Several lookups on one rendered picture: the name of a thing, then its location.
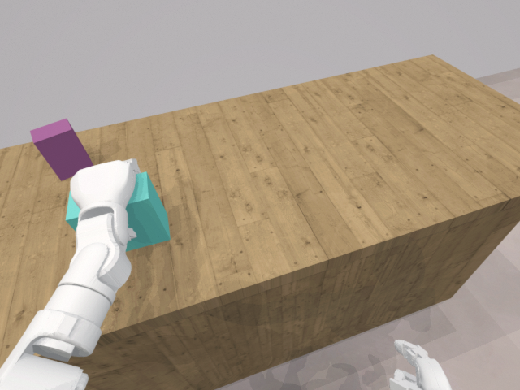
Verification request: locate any robot right hand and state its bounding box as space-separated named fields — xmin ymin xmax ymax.
xmin=389 ymin=340 xmax=452 ymax=390

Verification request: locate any sponge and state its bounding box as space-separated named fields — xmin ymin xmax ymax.
xmin=66 ymin=171 xmax=171 ymax=252

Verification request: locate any robot left hand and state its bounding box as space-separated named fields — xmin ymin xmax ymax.
xmin=70 ymin=158 xmax=141 ymax=241

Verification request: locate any table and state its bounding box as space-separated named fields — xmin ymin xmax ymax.
xmin=0 ymin=54 xmax=520 ymax=390

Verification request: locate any left robot forearm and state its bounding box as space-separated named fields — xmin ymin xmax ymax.
xmin=0 ymin=201 xmax=132 ymax=387

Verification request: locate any robot left upper arm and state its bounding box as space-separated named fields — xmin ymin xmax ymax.
xmin=0 ymin=353 xmax=89 ymax=390

